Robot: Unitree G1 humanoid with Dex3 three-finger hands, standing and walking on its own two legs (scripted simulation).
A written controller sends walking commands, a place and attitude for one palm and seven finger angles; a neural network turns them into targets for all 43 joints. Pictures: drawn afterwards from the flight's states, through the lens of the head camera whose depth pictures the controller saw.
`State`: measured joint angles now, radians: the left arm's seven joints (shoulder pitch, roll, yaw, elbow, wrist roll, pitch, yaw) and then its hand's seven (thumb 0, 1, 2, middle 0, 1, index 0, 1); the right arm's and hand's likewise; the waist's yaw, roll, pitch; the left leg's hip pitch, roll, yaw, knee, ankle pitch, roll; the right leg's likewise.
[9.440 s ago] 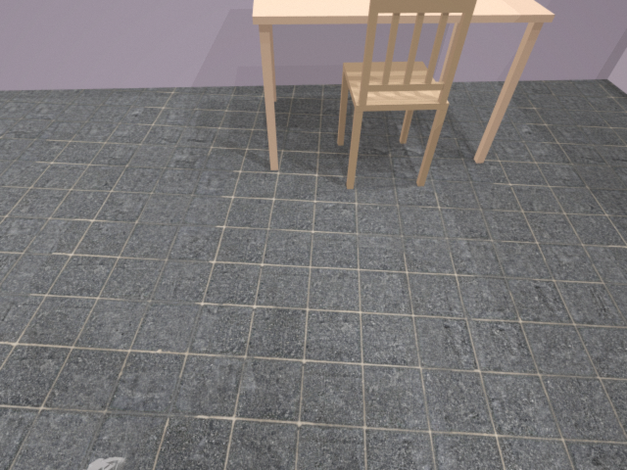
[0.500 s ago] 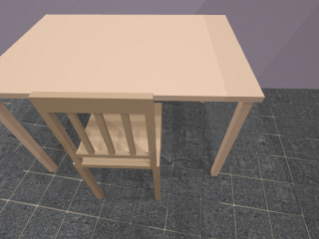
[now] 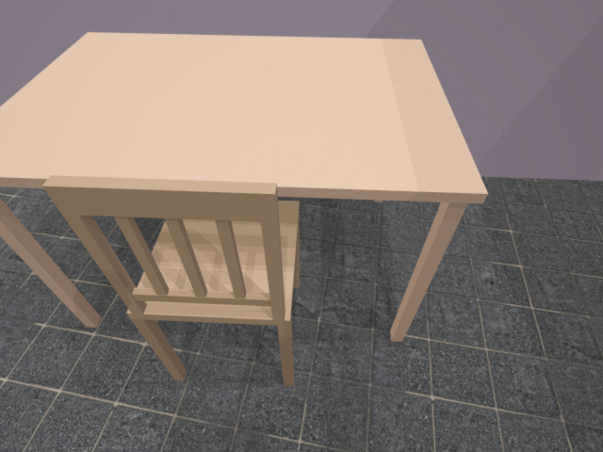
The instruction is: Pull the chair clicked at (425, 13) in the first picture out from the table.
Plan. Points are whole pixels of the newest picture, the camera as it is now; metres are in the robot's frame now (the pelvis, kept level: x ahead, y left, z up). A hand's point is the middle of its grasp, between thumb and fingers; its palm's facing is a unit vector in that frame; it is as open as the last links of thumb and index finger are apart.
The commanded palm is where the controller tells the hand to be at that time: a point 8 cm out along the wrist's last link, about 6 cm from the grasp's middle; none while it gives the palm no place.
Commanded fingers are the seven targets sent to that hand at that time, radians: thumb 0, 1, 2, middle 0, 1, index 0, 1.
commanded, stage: look again from close up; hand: left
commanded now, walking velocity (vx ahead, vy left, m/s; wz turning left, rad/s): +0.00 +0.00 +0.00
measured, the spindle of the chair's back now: (188, 258) +0.48 +0.25 -0.10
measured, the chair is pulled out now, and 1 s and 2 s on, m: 0.00 0.00 0.00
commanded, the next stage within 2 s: raise the hand toward the chair's back in 0.42 s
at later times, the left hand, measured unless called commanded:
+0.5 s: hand out of the picture +0.00 +0.19 -0.17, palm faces +0.02 -0.98 -0.21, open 7.4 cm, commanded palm none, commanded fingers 0.00 0.90 0.90 -0.20 -0.30 -0.20 -0.30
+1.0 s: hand out of the picture +0.12 +0.19 -0.08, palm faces +0.10 -1.00 -0.01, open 9.7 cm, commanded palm +0.12 +0.25 -0.06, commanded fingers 0.00 0.32 0.65 -0.14 -0.21 -0.14 -0.21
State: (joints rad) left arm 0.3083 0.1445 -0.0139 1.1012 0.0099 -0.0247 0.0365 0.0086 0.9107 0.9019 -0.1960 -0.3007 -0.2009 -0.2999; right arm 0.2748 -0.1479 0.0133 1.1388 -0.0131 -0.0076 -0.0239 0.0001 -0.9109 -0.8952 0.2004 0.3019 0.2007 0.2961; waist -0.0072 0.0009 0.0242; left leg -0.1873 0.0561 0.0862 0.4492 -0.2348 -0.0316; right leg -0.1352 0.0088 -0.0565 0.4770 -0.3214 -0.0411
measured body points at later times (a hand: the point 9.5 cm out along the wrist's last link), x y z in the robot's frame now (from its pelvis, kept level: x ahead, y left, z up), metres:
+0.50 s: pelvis +0.01 +0.01 +0.00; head +0.02 +0.01 +0.45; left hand +0.00 +0.24 -0.16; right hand +0.03 -0.22 -0.16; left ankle +0.00 +0.14 -0.74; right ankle -0.04 -0.09 -0.74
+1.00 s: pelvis -0.05 +0.02 -0.11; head +0.00 +0.03 +0.34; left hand +0.11 +0.25 -0.08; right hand +0.21 -0.21 -0.13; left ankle +0.00 +0.14 -0.74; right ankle -0.04 -0.09 -0.74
